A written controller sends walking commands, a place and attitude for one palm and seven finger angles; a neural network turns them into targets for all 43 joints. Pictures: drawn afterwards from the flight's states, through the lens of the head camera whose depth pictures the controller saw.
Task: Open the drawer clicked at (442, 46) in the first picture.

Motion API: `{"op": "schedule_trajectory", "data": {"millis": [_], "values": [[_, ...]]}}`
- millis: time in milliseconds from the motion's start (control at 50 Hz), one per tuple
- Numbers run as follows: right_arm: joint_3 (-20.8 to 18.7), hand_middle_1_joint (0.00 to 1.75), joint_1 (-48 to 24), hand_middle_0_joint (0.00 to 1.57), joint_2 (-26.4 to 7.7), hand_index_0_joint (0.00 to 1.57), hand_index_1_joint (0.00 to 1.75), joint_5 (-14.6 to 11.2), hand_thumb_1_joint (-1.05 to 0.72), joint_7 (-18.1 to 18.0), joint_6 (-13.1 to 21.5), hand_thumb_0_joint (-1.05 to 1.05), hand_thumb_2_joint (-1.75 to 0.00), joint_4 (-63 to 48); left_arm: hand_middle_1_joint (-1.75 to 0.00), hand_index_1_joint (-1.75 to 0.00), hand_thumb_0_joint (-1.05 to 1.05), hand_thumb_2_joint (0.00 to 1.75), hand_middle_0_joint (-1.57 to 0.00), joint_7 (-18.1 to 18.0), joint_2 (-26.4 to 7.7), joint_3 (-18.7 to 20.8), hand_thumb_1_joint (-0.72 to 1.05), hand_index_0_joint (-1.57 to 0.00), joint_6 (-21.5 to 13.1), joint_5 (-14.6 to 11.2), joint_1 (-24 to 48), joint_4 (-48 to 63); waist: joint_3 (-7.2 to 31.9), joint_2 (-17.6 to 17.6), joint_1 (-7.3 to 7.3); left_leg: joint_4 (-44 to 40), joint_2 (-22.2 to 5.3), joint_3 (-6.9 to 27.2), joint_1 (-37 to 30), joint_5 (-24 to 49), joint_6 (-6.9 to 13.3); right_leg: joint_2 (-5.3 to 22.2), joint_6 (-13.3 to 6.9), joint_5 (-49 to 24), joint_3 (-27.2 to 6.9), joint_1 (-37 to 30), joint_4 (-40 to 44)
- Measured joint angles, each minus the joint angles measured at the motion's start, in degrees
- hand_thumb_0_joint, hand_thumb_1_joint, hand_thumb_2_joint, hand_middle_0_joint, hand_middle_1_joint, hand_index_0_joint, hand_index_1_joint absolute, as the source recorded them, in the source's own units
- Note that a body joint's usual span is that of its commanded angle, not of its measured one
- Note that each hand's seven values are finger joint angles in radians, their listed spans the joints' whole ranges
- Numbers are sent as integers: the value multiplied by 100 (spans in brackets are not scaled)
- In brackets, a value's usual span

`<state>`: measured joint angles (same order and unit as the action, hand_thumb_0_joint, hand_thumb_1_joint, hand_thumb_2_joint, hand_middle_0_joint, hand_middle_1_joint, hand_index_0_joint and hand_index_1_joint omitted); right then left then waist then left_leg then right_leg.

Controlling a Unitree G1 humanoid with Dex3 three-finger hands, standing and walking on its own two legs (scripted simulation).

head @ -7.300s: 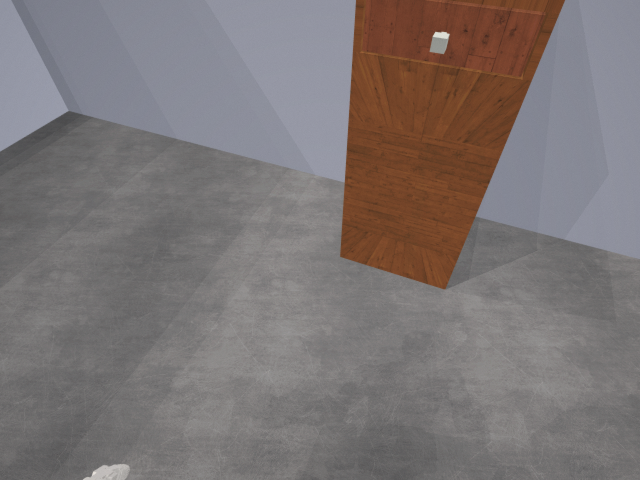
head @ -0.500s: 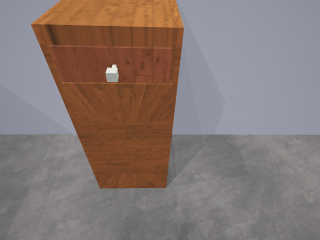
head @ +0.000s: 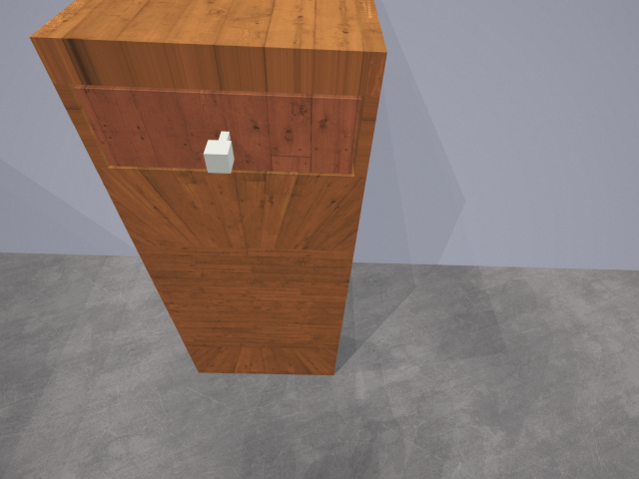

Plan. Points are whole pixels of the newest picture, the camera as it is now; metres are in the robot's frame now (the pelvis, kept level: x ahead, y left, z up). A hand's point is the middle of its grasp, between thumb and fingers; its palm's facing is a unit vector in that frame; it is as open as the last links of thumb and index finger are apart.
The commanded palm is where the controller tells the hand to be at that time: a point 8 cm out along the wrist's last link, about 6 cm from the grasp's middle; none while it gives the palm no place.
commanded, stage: come to a stop and stand still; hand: left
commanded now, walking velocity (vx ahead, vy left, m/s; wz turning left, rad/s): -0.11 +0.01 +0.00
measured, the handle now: (221, 149) +0.51 +0.17 +0.14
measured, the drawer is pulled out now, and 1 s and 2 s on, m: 0.00 0.00 0.00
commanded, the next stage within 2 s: look again from close up in 1.74 s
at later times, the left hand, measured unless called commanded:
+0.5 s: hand out of the picture +0.04 +0.19 -0.18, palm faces +0.01 -0.97 -0.22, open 7.3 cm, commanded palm none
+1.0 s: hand out of the picture +0.02 +0.16 -0.16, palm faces +0.01 -0.97 -0.22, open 7.3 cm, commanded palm none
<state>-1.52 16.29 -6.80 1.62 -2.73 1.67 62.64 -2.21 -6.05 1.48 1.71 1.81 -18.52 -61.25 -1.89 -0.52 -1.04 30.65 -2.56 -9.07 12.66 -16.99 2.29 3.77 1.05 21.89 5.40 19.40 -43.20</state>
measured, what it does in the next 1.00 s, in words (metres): steps on the spot: right foot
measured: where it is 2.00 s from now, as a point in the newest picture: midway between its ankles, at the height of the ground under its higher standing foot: outside the picture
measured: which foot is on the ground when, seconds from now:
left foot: down 0.00-1.00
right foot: up 0.00-0.04, down 0.06-1.00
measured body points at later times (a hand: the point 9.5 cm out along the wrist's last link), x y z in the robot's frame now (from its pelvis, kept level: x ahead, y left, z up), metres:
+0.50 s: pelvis +0.00 +0.01 -0.01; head +0.01 +0.01 +0.44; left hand +0.04 +0.24 -0.16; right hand +0.04 -0.23 -0.16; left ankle -0.01 +0.09 -0.74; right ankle +0.03 -0.14 -0.73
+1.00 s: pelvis +0.02 -0.01 +0.01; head +0.04 -0.03 +0.45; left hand +0.02 +0.21 -0.14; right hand +0.02 -0.23 -0.16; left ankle -0.01 +0.09 -0.74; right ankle +0.03 -0.14 -0.74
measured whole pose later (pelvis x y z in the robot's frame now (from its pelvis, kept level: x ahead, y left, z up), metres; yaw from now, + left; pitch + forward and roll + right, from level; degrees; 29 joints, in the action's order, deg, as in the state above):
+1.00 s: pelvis +0.02 -0.01 +0.01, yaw +0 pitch -1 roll +1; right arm 0.8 16.2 -9.8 0.7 -1.0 1.1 63.1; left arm -1.7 -8.3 -1.2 -0.4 0.5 -15.2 -63.9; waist -2.4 1.9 -0.2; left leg 23.7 -0.3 -7.3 7.5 -15.7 1.0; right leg 4.1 0.7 13.7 4.7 13.4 -27.8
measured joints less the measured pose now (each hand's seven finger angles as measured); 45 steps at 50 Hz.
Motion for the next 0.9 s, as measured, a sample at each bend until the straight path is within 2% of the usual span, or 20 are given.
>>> {"op": "schedule_trajectory", "data": {"millis": [60,120,220,360,420,480,540,720,900], "values": [[-27,30,-5,20,25,20,30,-51,-93,23,-98,2,-90,28,-30,-30,4,89,-20,-13,-242,54,95,-20,-100,-43,36,151,-47,-62,21,123,25,-10,-39,-125,-94,41,-21,-917,-37,-297,1028],[-90,30,-97,20,-32,20,30,-104,-92,55,-221,1,-90,32,-29,-30,3,89,-19,-43,-306,61,94,-20,-138,-54,135,201,-110,74,6,297,-56,57,30,-240,-186,-24,-72,-613,21,-321,997],[-150,30,-209,20,-149,20,30,-136,-92,101,-350,1,-90,-44,-29,-30,2,89,-19,-66,-241,11,92,-20,-161,-71,322,319,-158,243,-24,510,-36,366,171,-459,-263,-82,-108,-640,177,-297,1058],[-121,30,-325,20,-134,20,30,-93,-92,125,-296,1,-90,-80,-30,-30,1,89,-20,-65,-345,60,93,-20,0,-93,565,392,-245,-74,102,77,170,191,-54,-125,-22,74,33,-802,-9,-328,1179],[-88,30,-289,20,-235,20,30,-116,-93,176,-302,1,-90,-319,-30,-30,1,89,-20,-99,-373,-62,93,-20,-63,-104,509,406,-142,-3,88,268,134,167,105,-186,-2,50,34,-845,-32,-230,1151],[-54,30,-176,20,-309,20,30,-67,-92,228,-251,1,-90,-605,-30,-30,1,89,-20,-25,-412,-124,92,-20,-35,-88,417,390,16,36,32,311,207,131,144,-231,56,116,-16,-732,-87,-132,993],[-4,30,-86,20,-352,20,30,-52,-92,225,-198,1,-90,-752,-30,-30,1,89,-20,34,-421,-161,91,-20,-25,-63,358,369,106,124,40,177,277,107,68,-174,107,141,-54,-753,-158,-161,1035],[122,30,-50,20,-472,20,30,-64,-93,200,-101,1,-90,-591,-29,-30,1,89,-19,79,-373,-234,91,-20,-118,-97,234,153,107,262,109,-408,374,60,-282,70,82,190,109,-898,-208,-390,1384],[215,30,-30,20,-395,20,30,-84,-92,194,-70,1,-90,-165,-29,-30,1,89,-19,82,-242,-280,91,-20,-179,-126,285,-123,-18,267,97,-647,307,133,-449,138,-40,112,37,-865,-123,-528,1513]]}}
